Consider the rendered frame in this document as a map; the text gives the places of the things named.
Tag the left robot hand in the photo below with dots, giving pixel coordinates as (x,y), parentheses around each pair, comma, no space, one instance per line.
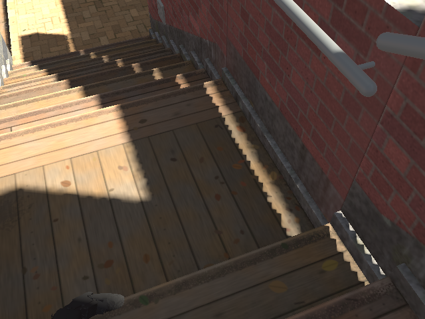
(88,305)

